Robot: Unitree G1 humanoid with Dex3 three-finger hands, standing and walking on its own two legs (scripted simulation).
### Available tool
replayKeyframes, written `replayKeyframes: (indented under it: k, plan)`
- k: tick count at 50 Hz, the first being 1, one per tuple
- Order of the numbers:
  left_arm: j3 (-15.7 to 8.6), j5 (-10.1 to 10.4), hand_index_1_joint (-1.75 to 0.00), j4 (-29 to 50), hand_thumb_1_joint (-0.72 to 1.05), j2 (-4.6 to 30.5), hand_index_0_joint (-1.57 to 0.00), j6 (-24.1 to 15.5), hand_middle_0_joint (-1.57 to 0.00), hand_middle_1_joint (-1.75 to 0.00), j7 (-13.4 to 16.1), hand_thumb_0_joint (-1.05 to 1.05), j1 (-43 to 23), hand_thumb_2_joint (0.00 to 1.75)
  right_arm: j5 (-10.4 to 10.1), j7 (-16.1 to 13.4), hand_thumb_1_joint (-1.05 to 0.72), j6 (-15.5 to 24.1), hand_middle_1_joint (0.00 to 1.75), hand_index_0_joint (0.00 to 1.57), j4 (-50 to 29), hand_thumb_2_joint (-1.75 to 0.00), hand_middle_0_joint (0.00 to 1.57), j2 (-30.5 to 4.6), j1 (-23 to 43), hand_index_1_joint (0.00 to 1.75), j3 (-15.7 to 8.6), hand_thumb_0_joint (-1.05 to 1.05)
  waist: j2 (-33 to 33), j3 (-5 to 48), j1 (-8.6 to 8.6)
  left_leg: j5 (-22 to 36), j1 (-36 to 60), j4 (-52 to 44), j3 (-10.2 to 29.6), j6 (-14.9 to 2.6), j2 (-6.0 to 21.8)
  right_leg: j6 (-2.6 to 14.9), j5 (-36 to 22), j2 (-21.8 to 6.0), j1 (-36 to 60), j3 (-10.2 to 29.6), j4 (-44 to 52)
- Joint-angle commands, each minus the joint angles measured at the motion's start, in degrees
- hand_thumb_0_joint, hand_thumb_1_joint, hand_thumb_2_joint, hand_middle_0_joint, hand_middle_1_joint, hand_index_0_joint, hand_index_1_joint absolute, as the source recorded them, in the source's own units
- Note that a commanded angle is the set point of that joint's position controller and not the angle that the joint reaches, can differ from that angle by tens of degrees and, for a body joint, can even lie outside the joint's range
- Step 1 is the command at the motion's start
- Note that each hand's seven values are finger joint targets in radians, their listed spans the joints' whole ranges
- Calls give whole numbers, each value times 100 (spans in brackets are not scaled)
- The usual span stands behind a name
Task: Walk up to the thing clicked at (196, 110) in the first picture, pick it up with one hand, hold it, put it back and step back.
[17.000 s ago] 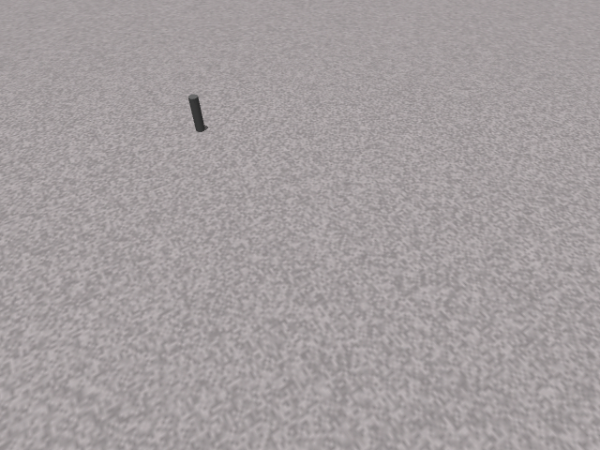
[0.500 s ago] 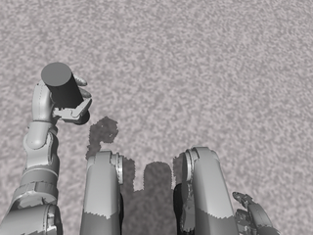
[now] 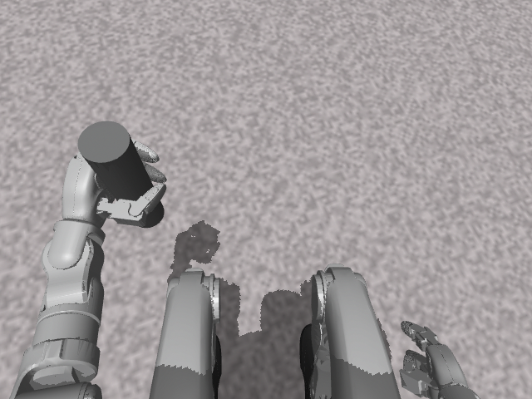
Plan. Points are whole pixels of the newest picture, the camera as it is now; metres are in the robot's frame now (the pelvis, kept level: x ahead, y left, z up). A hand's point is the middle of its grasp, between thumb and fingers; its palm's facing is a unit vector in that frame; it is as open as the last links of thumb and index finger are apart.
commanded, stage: lift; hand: left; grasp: from the side
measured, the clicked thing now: (130, 184) +0.41 +0.19 +0.00
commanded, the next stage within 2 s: hold in 1.58 s
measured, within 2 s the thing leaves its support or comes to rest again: neither
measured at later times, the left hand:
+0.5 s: hand (79, 127) +0.38 +0.18 +0.18, palm faces -0.03 -1.00 -0.02, open 7.0 cm
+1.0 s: hand out of the picture +0.39 +0.18 +0.28, palm faces -0.04 -1.00 -0.02, open 7.0 cm
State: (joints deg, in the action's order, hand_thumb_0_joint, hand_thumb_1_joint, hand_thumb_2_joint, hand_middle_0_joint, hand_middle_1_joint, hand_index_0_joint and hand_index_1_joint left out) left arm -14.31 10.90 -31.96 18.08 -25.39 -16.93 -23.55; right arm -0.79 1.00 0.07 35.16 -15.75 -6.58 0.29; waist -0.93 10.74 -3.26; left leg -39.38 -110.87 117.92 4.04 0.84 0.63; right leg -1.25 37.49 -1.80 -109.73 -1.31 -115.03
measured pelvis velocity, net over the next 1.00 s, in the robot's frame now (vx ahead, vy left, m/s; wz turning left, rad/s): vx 0.05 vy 0.00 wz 0.02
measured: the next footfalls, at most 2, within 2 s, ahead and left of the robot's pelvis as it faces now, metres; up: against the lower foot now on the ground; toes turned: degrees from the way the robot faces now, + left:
none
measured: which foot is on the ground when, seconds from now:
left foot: down 0.00-1.00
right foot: down 0.00-1.00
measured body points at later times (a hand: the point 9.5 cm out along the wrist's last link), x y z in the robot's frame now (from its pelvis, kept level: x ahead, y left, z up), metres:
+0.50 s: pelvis +0.03 +0.00 +0.14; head +0.15 +0.02 +0.57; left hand +0.38 +0.23 +0.18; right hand +0.21 -0.25 +0.04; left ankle +0.08 +0.13 -0.41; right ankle +0.09 -0.13 -0.41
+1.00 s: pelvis +0.05 +0.00 +0.23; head +0.13 +0.02 +0.67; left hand +0.38 +0.23 +0.28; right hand +0.21 -0.24 +0.13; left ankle +0.08 +0.13 -0.41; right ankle +0.09 -0.13 -0.41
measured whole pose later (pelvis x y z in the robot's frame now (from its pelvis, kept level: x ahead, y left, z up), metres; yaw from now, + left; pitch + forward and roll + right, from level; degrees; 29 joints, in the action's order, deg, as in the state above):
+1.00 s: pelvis +0.05 +0.00 +0.23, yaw +1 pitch +15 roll -2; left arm -7.5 11.7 -17.9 14.6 -15.5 -11.5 -7.2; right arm -2.1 -2.6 3.5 34.5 -13.0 -13.0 0.3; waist -1.0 6.5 -1.7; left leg -31.1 -54.5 70.1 1.9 0.5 2.1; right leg -1.3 28.9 -1.1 -53.5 -1.8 -66.9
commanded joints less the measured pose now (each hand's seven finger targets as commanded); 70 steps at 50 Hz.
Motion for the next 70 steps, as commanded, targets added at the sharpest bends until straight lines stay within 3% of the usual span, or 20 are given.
replayKeyframes:
  k: [1,5,8,14,16,17,18,21,25,30,32,33,35,40,42,53,61,66,68,70]
  plan:
    - [-213,199,-146,1870,42,947,-141,-154,-138,-147,151,0,-1203,127,-115,-124,-89,226,30,20,-617,-89,20,-988,-451,30,-439,0,-413,3393,-11,453,2656,-2043,-83,-227,-85,336,-611,123,2348,-134,1809]
    - [-81,217,-144,2382,38,884,-138,50,-135,-146,262,0,-1030,126,-154,-195,-88,255,30,20,-636,-89,20,-914,-459,30,-440,0,-386,3572,-4,1110,3116,-2212,-156,-240,-86,324,-1172,125,2922,-51,2150]
    - [-162,199,-144,2413,41,873,-138,229,-136,-146,432,0,-695,128,-188,-238,-87,258,30,20,-689,-89,20,-890,-398,30,-457,0,-244,3298,55,913,3295,-2522,-101,-240,-67,311,-992,139,3110,-56,2458]
    - [35,226,-145,2856,40,691,-138,525,-135,-147,528,0,55,128,-258,-312,-87,303,30,20,-869,-89,20,-809,-306,30,-494,0,-101,3070,85,767,3826,-3211,-89,-227,-52,258,-884,138,3931,0,3175]
    - [176,216,-143,3124,40,641,-137,620,-134,-146,537,0,212,127,-269,-337,-88,344,30,20,-887,-89,20,-757,-310,30,-479,0,-152,3072,89,1042,4178,-3388,-119,-215,-54,251,-1155,144,4246,23,3415]
    - [274,220,-144,3112,40,539,-138,668,-134,-146,543,0,229,127,-277,-351,-88,368,30,20,-881,-89,20,-760,-314,30,-472,0,-69,2921,0,1109,4282,-3506,-81,-215,-34,246,-1253,155,4324,-18,3501]
    - [115,222,-144,3282,40,697,-138,696,-135,-146,590,0,116,127,-285,-373,-88,395,30,20,-871,-89,20,-759,-374,30,-483,0,-157,2901,13,1152,4387,-3607,-94,-214,-43,248,-1318,158,4401,-19,3597]
    - [169,308,-145,3177,35,461,-137,782,-134,-147,699,0,357,127,-301,-404,-88,445,30,20,-874,-89,20,-662,-352,30,-437,0,-5,2478,32,1210,4527,-3839,-123,-215,-41,223,-1365,170,4725,17,3915]
    - [199,189,-144,3118,36,549,-137,778,-134,-146,786,0,135,127,-284,-419,-87,518,30,20,-812,-89,20,-641,-441,30,-421,0,-206,2022,8,1210,4978,-4314,-47,-177,-23,247,-1369,172,4784,-39,4223]
    - [411,139,-142,2986,36,459,-136,691,-133,-144,624,0,145,125,-245,-417,-87,601,30,20,-819,-89,20,-660,-461,30,-425,0,-437,2001,10,1206,5740,-4812,-20,-134,5,252,-1388,158,5104,-50,4635]
    - [355,173,-142,2980,37,462,-136,728,-133,-144,591,0,509,125,-241,-413,-88,608,30,20,-848,-89,20,-662,-477,30,-414,0,-411,2034,160,1483,6027,-5036,0,-105,7,247,-1601,165,5438,-102,4805]
    - [429,169,-143,2983,37,415,-137,727,-134,-145,577,0,483,126,-240,-402,-87,620,30,20,-865,-89,20,-655,-448,30,-402,0,-368,1926,122,1381,6047,-5128,-17,-113,2,247,-1524,175,5517,-108,4911]
    - [229,210,-143,3109,39,551,-137,705,-135,-145,616,0,443,126,-243,-408,-87,623,30,20,-866,-89,20,-638,-496,30,-387,0,-342,2008,178,1587,6217,-5260,-43,-105,3,249,-1693,193,5792,-114,5036]
    - [295,285,-142,2921,41,408,-136,663,-133,-143,624,0,460,127,-215,-415,-87,615,30,20,-769,-89,20,-614,-613,30,-348,0,-241,1762,100,2330,6575,-5465,-66,-87,27,248,-2299,231,6139,-164,5207]
    - [342,251,-142,2726,41,384,-136,639,-134,-143,605,0,359,127,-195,-428,-87,611,30,20,-738,-89,20,-605,-674,30,-362,0,-82,1673,23,2289,6586,-5534,-120,-128,12,223,-2354,228,6352,-128,5396]
    - [343,225,-142,2603,40,391,-134,526,-132,-143,505,0,273,127,-162,-424,-88,632,30,20,-743,-89,20,-571,-603,30,-335,0,-127,1185,152,1766,7139,-6396,-199,-107,3,209,-1897,221,6964,-124,6161]
    - [458,242,-141,2354,44,282,-131,409,-129,-142,356,0,189,128,-131,-436,-87,632,30,20,-661,-89,20,-552,-681,30,-323,0,-120,1048,69,2176,7543,-6641,-264,-107,18,208,-2297,228,7339,-88,6445]
    - [399,277,-141,2271,48,323,-131,356,-129,-142,256,0,120,130,-110,-443,-86,613,30,20,-614,-89,20,-558,-683,30,-319,0,-185,1155,122,2587,7890,-6765,-271,-83,28,225,-2640,238,7630,-109,6558]
    - [239,311,-141,2152,49,409,-130,334,-128,-142,235,0,192,130,-114,-448,-86,593,30,20,-583,-89,20,-536,-715,30,-307,0,-70,1201,168,2675,7835,-6764,-321,-104,1,199,-2796,214,7902,-62,6654]
    - [308,313,-142,2185,47,344,-130,327,-128,-143,200,0,84,131,-100,-453,-86,579,30,20,-564,-89,20,-550,-703,30,-310,0,-86,1056,144,2666,7873,-6849,-308,-100,9,205,-2785,223,7848,-68,6694]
